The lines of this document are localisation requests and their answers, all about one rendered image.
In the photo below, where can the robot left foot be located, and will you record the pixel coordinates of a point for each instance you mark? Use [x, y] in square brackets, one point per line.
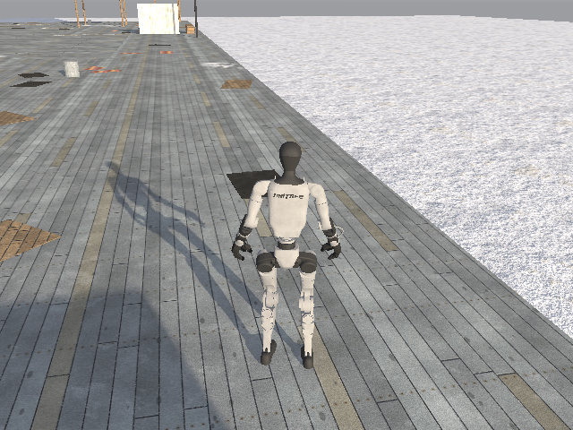
[265, 356]

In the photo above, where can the left robot upper arm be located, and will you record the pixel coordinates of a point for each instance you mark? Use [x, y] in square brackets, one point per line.
[260, 188]

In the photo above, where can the right robot upper arm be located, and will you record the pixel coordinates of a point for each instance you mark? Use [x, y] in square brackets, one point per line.
[316, 190]

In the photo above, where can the left robot forearm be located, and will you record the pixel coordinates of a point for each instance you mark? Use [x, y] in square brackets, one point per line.
[242, 233]

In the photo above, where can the robot foot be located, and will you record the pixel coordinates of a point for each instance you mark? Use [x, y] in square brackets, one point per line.
[265, 356]
[307, 361]

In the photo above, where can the left robot hand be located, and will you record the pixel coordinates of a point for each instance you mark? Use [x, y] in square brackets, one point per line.
[236, 248]

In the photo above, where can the robot right foot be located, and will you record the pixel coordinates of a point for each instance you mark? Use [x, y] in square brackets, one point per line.
[307, 361]

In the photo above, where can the right robot forearm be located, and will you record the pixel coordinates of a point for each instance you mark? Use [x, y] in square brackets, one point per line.
[331, 234]

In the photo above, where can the right robot hand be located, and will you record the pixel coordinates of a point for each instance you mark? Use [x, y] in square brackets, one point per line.
[337, 250]

